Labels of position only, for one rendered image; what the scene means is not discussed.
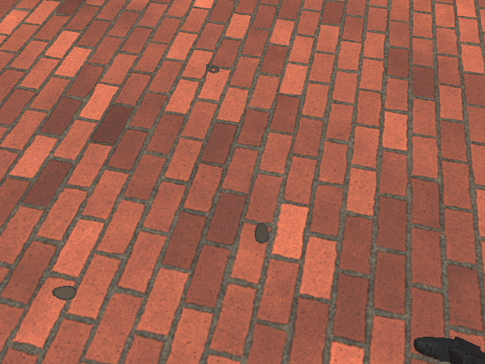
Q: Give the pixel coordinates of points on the robot right hand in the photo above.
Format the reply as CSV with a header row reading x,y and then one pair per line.
x,y
455,351

